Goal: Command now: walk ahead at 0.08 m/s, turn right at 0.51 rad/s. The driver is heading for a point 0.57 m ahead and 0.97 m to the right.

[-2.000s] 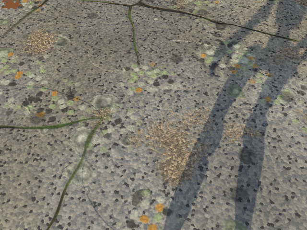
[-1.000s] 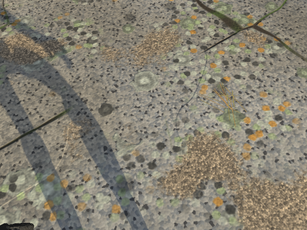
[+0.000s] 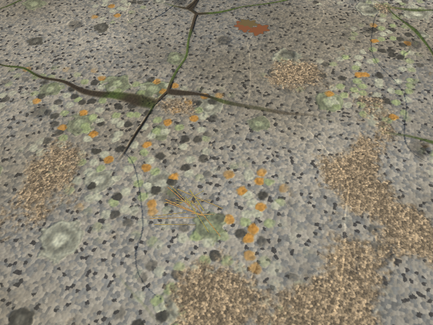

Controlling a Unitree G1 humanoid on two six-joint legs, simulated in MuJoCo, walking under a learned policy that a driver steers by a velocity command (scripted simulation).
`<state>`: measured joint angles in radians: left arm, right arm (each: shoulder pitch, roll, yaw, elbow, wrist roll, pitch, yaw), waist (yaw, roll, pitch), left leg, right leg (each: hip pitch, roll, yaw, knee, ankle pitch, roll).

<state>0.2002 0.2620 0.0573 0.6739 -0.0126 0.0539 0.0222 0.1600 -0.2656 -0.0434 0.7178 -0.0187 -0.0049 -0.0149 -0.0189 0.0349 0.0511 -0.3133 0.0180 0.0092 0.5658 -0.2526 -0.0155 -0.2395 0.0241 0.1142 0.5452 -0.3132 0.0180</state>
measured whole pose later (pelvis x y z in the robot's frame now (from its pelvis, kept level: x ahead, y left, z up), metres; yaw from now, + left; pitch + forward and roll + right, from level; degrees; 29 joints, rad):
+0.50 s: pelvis +0.16 -0.09 -0.02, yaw -24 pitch +3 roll +1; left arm 0.05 0.30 0.05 0.57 0.04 0.04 -0.11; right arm 0.49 -0.32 -0.08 0.84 -0.04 -0.06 -0.01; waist -0.09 0.01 0.00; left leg 0.21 0.11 0.33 0.22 -0.43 -0.12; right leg -0.72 -0.08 -0.09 0.88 -0.23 -0.11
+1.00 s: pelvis +0.49 -0.38 -0.02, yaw -52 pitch +3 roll +0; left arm 0.50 0.35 0.07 0.84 0.00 -0.06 0.00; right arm -0.06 -0.28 0.01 0.56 -0.03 -0.05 0.02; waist 0.13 0.00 0.05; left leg -0.66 0.03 -0.03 0.55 -0.02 -0.01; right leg 0.20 0.16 0.34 0.31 -0.45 -0.18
